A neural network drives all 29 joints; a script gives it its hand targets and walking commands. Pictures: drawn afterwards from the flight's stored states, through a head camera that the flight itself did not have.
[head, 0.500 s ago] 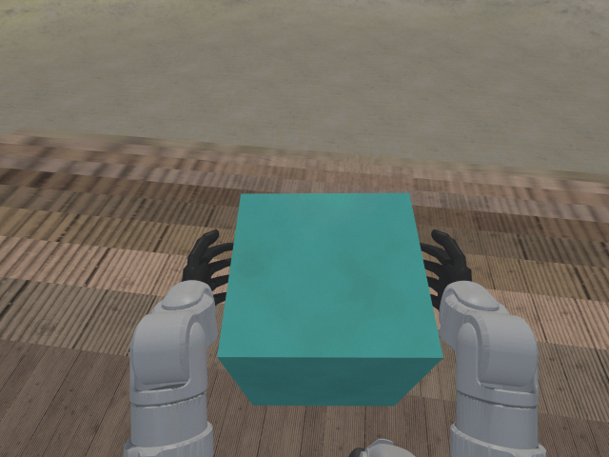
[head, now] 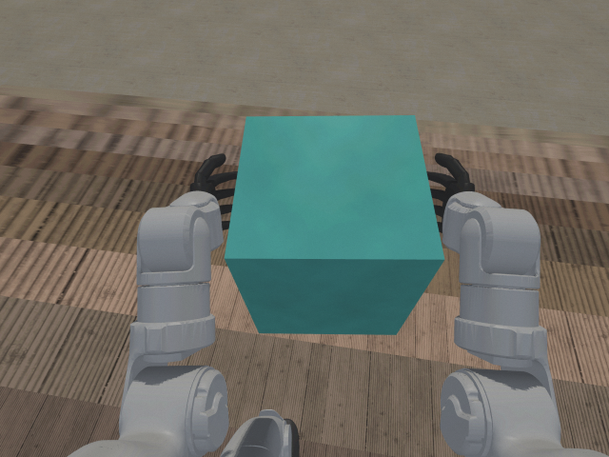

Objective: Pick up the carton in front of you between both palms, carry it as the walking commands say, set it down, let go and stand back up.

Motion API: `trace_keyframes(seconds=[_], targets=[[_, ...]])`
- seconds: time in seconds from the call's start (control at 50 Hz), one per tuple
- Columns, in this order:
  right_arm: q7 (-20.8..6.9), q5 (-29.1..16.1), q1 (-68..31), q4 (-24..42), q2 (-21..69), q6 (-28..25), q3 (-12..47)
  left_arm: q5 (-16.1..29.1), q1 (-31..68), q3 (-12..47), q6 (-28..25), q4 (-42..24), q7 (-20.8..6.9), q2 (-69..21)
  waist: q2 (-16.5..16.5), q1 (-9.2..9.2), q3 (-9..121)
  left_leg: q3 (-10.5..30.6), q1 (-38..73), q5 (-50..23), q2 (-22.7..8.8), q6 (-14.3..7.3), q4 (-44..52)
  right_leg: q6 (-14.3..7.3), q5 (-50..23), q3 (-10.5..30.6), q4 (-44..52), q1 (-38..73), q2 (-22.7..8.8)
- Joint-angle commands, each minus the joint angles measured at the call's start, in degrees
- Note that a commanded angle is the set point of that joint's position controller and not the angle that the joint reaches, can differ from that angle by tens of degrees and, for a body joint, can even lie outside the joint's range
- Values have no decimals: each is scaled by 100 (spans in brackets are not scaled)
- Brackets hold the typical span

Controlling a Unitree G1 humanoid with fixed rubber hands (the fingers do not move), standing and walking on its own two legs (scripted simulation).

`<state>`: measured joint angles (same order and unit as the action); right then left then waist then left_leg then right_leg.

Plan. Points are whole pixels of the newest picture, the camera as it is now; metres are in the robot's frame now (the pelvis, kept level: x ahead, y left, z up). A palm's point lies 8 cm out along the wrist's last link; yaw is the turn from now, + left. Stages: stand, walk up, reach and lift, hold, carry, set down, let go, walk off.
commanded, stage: carry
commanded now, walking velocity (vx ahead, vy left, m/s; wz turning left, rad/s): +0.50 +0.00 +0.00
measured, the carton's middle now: (328, 236) +0.39 +0.01 +0.04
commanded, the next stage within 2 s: none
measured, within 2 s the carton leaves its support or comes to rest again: neither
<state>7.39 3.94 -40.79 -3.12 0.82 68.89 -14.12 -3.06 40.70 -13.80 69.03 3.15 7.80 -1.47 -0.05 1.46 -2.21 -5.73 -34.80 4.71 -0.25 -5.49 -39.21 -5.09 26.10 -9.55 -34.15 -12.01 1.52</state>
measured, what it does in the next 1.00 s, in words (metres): goes down: left foot, then right foot 0.13 m lower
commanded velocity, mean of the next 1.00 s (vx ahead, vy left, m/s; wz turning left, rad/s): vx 0.50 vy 0.00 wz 0.00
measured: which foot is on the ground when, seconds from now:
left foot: up 0.00-0.00, down 0.02-0.44, up 0.46-0.84, down 0.86-1.00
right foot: down 0.00-0.04, up 0.06-0.42, down 0.44-0.86, up 0.88-1.00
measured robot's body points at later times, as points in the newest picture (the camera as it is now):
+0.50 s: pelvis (345, 308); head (401, 63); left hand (264, 96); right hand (421, 92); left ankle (287, 436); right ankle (342, 378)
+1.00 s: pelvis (335, 197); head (353, 2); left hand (294, 82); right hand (397, 89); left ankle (318, 298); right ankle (361, 307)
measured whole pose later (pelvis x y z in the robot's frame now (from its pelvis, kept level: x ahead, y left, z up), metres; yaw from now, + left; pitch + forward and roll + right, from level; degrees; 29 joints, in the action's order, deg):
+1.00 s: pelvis +0.70 -0.02 -0.27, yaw +0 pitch +3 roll +0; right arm 8.1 2.4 -32.1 -5.2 1.0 62.9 -10.6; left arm -1.9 32.7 -11.3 63.6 5.1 7.5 -2.1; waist 0.5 -3.7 -2.6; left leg -5.1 -26.1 20.3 6.6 -8.6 -43.6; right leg -1.5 28.5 2.8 -82.5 -35.9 1.2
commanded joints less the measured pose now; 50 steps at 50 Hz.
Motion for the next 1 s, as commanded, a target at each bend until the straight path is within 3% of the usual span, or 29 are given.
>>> trace_keyframes(seconds=[0.0,0.02,0.04,0.06,0.1,0.14,0.18,0.2,0.24,0.3,0.36,0.4,0.42,0.44,0.46,0.52,0.54,0.62,0.66,0.74,0.78,0.8,0.82,0.84,0.86,0.9,0.92,0.94,0.98], targets=[[-1240,-2253,-3544,317,6171,-50,3869,2423,3834,3945,-59,-491,-1466,-6125,-415,-789,3201,-369,2682,-831,326,-133,840,-23,-6118,-14,-2132,763,-826],[-1292,-2235,-3447,256,6070,-60,3844,2396,3848,4010,-48,-453,-1462,-6157,711,-884,3321,1046,4056,-2628,-569,-397,605,111,-3718,170,-3331,-735,-252],[-1340,-2302,-3368,160,6031,-74,3860,2370,3678,3986,-30,-361,-1445,-6194,2202,-695,3660,3088,5409,-3065,-1506,-1379,879,362,354,644,-4738,-2691,527],[-1409,-2462,-3467,190,6215,-77,3964,2249,3714,3894,-62,-419,-1387,-6082,1774,-795,3649,3340,5884,-2247,-1683,-1700,746,302,686,1207,-5214,-3718,276],[-1541,-2863,-4176,628,6541,-155,4229,2092,3961,3825,-128,-687,-1268,-5995,499,-797,3108,2878,5308,-1915,-1504,-1303,598,158,298,1385,-4457,-4118,-93],[-1570,-3223,-4728,983,6697,-213,4487,1925,3926,3698,-186,-767,-1158,-5866,85,-627,2985,2633,4525,-1293,-1460,-1096,696,196,27,1398,-3483,-3587,-234],[-1533,-3367,-4786,1189,6621,-234,4525,1837,3787,3645,-204,-817,-1089,-5766,158,-642,2900,2287,3902,-1384,-1332,-1059,813,314,-75,1059,-2437,-2996,-118],[-1511,-3361,-4629,1176,6541,-219,4507,1799,3683,3634,-201,-808,-1058,-5693,472,-657,3086,2130,4111,-2115,-1363,-1000,483,272,-1155,898,-2949,-2946,-132],[-1486,-3245,-4139,1027,6399,-184,4415,1676,3380,3669,-168,-770,-1050,-5584,422,-925,3045,1661,4738,-1686,-814,-737,-196,254,-2690,822,-1723,-3621,-153],[-1528,-3000,-3720,529,6214,-151,4296,1562,3140,3687,-87,-511,-1116,-5443,257,-930,2482,1082,2962,-5,-341,-541,-357,320,-4531,430,300,-1738,62],[-1630,-2898,-3606,-91,6159,-173,4121,1570,3134,3609,-45,-165,-1212,-5285,733,-419,2314,534,1904,582,-261,-249,-1246,233,-5574,78,589,30,104],[-1664,-2791,-3539,-432,6200,-176,3967,1638,3247,3551,-47,78,-1290,-5248,264,769,2797,139,1320,-1405,-443,34,-3469,27,-4670,207,420,1716,-59],[-1637,-2727,-3776,-484,6168,-172,3902,1718,3235,3475,-38,214,-1364,-5257,-823,1045,2178,5,560,1582,191,205,-5579,-154,-4647,761,1032,1658,-497],[-1575,-2615,-3853,-702,6103,-81,3670,1863,3418,3436,-21,517,-1418,-5186,-1550,322,2200,615,-1074,3210,443,231,-6164,-190,-7113,1910,-467,2755,-1287],[-1462,-2375,-3696,-888,5824,2,3428,2092,3525,3479,-4,705,-1463,-5408,-1409,200,2496,832,-1564,2851,286,288,-5720,-535,-5907,2904,-155,2805,-1810],[-1222,-2118,-3846,-550,5791,-7,3075,2662,4358,3642,-73,275,-1562,-6109,-417,165,2773,1216,-1957,2103,-237,339,-4649,-1199,-2992,4132,-151,1708,-2070],[-1181,-2059,-3877,-409,5849,-46,3064,2844,4592,3717,-113,92,-1593,-6413,83,93,2395,1190,-1603,1650,-331,447,-3741,-1167,-2928,3792,149,844,-1990],[-1132,-2045,-3829,-102,6278,-281,3313,3182,4769,4016,-361,-313,-1563,-6911,-485,199,2591,522,-821,406,-137,277,-3094,-827,-4100,2955,-265,552,-1550],[-1107,-2058,-3609,21,6362,-411,3523,3142,4420,4123,-485,-429,-1534,-6993,-208,519,2771,455,-1690,-1108,-16,174,-1539,-513,-3732,2302,-1134,1675,-730],[-1061,-2022,-3242,353,6272,-584,3818,3014,3724,4292,-706,-564,-1511,-6805,-419,762,2552,-180,189,-2443,402,247,860,-432,-3303,1557,-1683,953,-205],[-1042,-1999,-3174,573,6009,-625,3911,2986,3483,4370,-780,-634,-1522,-6656,-775,578,2488,-203,1125,-2850,399,123,1297,-270,-3160,1319,-2145,692,-215],[-1046,-2015,-3125,671,5910,-635,3955,2983,3453,4452,-799,-664,-1517,-6588,-856,165,2805,-123,1905,-3231,256,-66,1163,-146,-3885,1223,-2797,616,-411],[-1063,-1992,-3021,756,5799,-631,3950,2947,3403,4500,-822,-670,-1516,-6496,-685,-623,3174,-303,3329,-3085,319,-170,864,68,-5054,887,-4076,-36,-570],[-1088,-1926,-2726,659,5593,-629,3916,2894,3368,4526,-800,-689,-1513,-6356,557,-1195,2932,256,4073,-2702,-105,-460,1326,367,-3426,614,-6043,-1091,-118],[-1125,-1918,-2502,462,5432,-627,3929,2789,3391,4483,-741,-645,-1478,-6232,1570,-819,3106,1683,5863,-4807,-1339,-1022,-156,556,1388,848,-7059,-3306,349],[-1230,-2230,-2531,324,5656,-578,4163,2444,2883,4181,-622,-444,-1345,-5779,624,-663,3467,3392,5626,-1618,-1737,-1494,445,411,897,1438,-6210,-3938,-17],[-1307,-2522,-2827,455,5896,-569,4321,2256,2817,4030,-623,-395,-1289,-5743,-183,-492,3152,3187,4850,-608,-1423,-1231,624,373,183,1531,-5237,-3905,-203],[-1375,-2700,-3220,517,6096,-624,4500,2125,2810,3906,-632,-444,-1268,-5758,428,-464,3250,3657,4643,-837,-1682,-1505,346,356,256,1567,-5180,-4092,-249],[-1469,-3009,-3648,592,6505,-707,4668,1941,2899,3822,-699,-465,-1248,-5767,-34,-453,2732,3268,3423,-1259,-1441,-1385,498,447,-24,1505,-3653,-3503,-316]])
